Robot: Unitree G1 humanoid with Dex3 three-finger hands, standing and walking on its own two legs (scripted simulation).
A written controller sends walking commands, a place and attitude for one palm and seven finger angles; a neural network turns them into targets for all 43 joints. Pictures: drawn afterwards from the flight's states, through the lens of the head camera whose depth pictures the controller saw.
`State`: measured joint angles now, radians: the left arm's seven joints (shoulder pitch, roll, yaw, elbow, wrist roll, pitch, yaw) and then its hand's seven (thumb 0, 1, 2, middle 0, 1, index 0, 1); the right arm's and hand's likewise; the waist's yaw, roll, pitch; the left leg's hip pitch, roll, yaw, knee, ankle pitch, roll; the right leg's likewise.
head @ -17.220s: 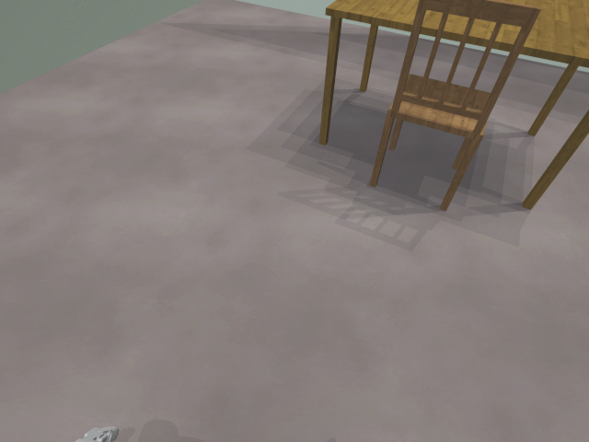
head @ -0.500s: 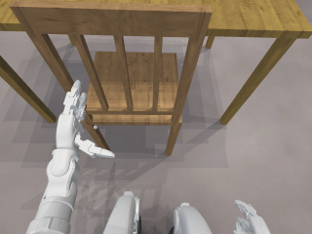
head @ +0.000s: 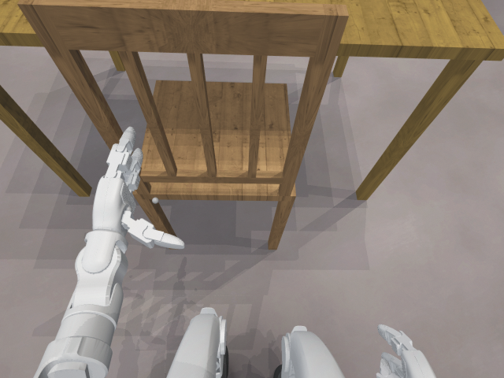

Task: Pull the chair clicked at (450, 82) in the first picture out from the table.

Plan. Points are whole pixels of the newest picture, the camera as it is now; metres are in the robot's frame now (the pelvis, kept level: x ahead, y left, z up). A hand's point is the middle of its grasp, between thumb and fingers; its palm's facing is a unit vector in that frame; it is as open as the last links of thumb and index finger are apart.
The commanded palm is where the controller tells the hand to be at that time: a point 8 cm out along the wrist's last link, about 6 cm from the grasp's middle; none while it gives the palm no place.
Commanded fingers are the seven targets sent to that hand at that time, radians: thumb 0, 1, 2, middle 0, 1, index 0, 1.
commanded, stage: push the fingers through the gap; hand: left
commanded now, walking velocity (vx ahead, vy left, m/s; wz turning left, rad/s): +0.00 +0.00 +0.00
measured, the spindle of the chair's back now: (205, 126) +0.52 +0.10 +0.03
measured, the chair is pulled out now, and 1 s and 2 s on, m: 0.00 0.00 0.00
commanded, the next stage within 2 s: aim the fingers beside a spindle in 0.66 s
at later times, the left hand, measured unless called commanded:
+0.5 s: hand (166, 187) +0.39 +0.15 +0.03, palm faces +0.03 -1.00 -0.06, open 16.9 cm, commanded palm +0.38 +0.20 +0.02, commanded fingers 0.00 -0.50 0.30 -0.06 -0.08 -0.06 -0.08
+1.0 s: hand (165, 170) +0.42 +0.16 +0.03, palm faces +0.03 -1.00 -0.04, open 16.9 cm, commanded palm +0.40 +0.20 +0.02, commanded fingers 0.00 -0.50 0.30 -0.06 -0.08 -0.06 -0.08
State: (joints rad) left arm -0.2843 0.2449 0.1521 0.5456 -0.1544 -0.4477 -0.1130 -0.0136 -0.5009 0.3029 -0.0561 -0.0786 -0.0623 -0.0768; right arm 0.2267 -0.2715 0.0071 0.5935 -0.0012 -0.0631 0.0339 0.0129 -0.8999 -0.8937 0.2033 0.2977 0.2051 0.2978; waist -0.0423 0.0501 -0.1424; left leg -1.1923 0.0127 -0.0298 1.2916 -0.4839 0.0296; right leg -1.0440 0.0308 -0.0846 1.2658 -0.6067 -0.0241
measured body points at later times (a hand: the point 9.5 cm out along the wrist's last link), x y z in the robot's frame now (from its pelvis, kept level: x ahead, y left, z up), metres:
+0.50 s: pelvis +0.00 -0.01 +0.00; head +0.12 +0.00 +0.43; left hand +0.39 +0.20 +0.03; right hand +0.12 -0.26 -0.12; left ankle +0.06 +0.10 -0.62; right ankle +0.00 -0.11 -0.62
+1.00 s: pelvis -0.02 -0.01 -0.01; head +0.10 +0.00 +0.43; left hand +0.42 +0.21 +0.04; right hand +0.07 -0.27 -0.12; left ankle +0.06 +0.10 -0.62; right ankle +0.00 -0.11 -0.62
